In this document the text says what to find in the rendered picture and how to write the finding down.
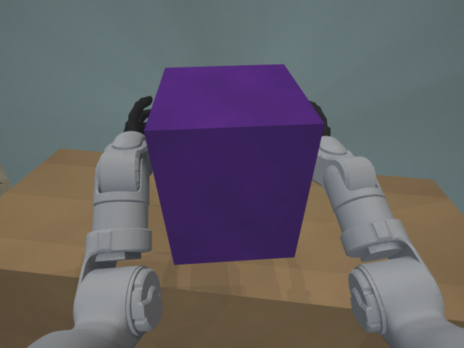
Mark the robot left upper arm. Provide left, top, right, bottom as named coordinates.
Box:
left=27, top=265, right=163, bottom=348

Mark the right robot hand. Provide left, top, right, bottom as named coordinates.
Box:
left=309, top=101, right=331, bottom=136

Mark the robot right forearm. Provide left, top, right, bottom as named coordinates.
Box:
left=312, top=136, right=444, bottom=312

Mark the carton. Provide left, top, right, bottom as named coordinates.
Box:
left=144, top=65, right=325, bottom=265

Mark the robot left forearm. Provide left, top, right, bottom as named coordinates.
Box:
left=73, top=131, right=153, bottom=322

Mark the robot right upper arm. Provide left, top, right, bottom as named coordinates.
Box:
left=348, top=256, right=464, bottom=348

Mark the pedestal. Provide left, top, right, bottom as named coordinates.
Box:
left=0, top=149, right=464, bottom=348

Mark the left robot hand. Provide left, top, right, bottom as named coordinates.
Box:
left=124, top=96, right=152, bottom=135

